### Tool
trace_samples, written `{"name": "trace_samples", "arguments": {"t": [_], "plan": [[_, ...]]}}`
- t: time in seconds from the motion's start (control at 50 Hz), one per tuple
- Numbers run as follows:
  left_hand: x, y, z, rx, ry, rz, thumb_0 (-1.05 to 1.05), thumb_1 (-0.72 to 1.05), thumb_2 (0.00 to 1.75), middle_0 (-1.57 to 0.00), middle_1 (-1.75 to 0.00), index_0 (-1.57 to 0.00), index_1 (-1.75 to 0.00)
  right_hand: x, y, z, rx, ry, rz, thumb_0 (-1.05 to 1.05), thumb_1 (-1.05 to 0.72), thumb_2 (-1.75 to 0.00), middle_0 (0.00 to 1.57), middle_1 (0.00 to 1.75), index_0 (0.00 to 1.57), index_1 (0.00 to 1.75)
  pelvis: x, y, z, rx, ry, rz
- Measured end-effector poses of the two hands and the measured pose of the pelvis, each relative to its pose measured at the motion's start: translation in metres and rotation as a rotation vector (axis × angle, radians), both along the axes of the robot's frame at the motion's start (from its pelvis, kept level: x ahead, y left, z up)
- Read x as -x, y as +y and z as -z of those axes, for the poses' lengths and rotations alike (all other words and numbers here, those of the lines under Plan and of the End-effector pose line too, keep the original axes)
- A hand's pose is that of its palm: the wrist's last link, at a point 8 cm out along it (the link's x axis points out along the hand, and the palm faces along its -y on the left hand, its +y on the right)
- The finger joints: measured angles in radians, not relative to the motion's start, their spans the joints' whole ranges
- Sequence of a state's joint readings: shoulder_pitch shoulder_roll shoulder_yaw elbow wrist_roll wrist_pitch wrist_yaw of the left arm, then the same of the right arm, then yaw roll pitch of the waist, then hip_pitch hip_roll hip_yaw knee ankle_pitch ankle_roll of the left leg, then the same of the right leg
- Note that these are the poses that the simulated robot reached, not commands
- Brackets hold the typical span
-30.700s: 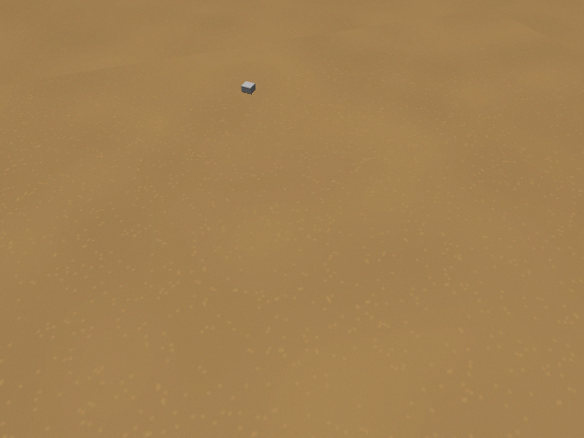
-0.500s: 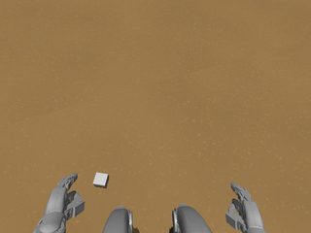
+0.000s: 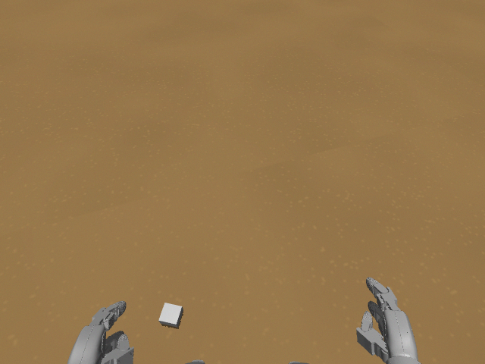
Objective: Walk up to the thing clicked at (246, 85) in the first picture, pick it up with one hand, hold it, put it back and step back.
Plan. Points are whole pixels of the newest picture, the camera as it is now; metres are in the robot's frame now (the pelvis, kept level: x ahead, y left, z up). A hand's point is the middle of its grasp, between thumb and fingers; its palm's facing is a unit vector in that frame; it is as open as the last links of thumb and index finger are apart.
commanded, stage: home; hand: left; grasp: from above
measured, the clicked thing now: (171, 314) +0.40 +0.25 -0.70
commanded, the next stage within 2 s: stand in 1.72 s
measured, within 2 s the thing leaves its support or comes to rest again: neither
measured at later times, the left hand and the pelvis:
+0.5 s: hand (129, 358) +0.15 +0.18 -0.05, palm faces +0.04 -0.98 -0.20, open 7.4 cm; pelvis -0.01 +0.00 +0.00, yaw +0 degrees
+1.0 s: hand (130, 362) +0.15 +0.18 -0.05, palm faces +0.04 -0.98 -0.20, open 7.4 cm; pelvis -0.01 +0.00 +0.00, yaw +0 degrees
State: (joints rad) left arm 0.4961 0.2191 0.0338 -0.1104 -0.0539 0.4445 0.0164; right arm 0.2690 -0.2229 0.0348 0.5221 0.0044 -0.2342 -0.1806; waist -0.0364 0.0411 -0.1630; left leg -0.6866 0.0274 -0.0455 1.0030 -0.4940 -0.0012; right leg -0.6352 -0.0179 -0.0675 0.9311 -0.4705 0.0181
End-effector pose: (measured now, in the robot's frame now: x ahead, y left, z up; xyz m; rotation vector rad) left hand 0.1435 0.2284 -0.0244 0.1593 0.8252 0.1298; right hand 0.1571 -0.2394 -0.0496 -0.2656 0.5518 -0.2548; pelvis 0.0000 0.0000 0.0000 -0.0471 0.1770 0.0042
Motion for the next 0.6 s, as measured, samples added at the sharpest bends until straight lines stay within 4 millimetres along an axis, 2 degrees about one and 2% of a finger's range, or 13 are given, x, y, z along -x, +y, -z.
{"name": "trace_samples", "arguments": {"t": [0.4, 0.6], "plan": [[0.003, 0.000, -0.002, -0.010, -0.009, 0.016, 0.02, 0.91, 0.90, -0.20, -0.29, -0.20, -0.29, 0.028, -0.003, 0.011, -0.005, 0.060, 0.030, 0.01, -0.90, -0.90, 0.20, 0.30, 0.21, 0.30, 0.007, 0.000, 0.000, 0.000, -0.010, 0.007], [0.007, 0.000, -0.003, -0.013, -0.014, 0.022, 0.01, 0.91, 0.90, -0.20, -0.29, -0.20, -0.29, 0.030, -0.004, 0.009, -0.002, 0.040, 0.030, 0.01, -0.90, -0.90, 0.20, 0.30, 0.21, 0.30, 0.012, 0.000, 0.001, 0.000, -0.015, 0.008]]}}
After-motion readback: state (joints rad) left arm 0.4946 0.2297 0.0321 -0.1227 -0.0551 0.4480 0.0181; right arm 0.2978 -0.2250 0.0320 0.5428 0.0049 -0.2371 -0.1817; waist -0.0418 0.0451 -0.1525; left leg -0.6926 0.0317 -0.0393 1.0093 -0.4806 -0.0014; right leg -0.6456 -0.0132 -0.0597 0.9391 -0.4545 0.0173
